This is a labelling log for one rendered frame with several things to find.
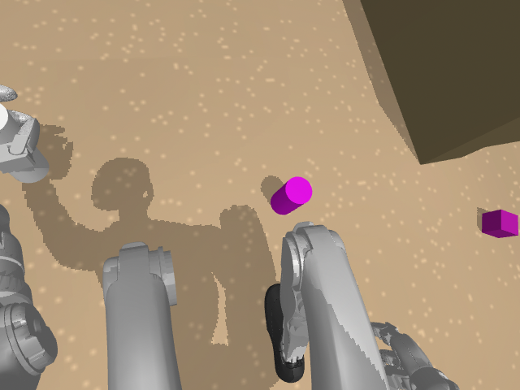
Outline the left robot hand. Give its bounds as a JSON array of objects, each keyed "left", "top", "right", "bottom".
[{"left": 0, "top": 84, "right": 40, "bottom": 174}]

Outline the sofa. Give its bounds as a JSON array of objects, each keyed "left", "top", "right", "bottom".
[{"left": 360, "top": 0, "right": 520, "bottom": 165}]

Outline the right robot hand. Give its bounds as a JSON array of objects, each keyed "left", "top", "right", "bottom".
[{"left": 370, "top": 322, "right": 434, "bottom": 390}]

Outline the right robot arm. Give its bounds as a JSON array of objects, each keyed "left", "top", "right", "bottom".
[{"left": 409, "top": 367, "right": 460, "bottom": 390}]

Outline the left robot arm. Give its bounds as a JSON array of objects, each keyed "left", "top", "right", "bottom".
[{"left": 0, "top": 204, "right": 58, "bottom": 390}]

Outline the right robot foot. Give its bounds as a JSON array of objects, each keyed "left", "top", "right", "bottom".
[{"left": 265, "top": 284, "right": 305, "bottom": 383}]

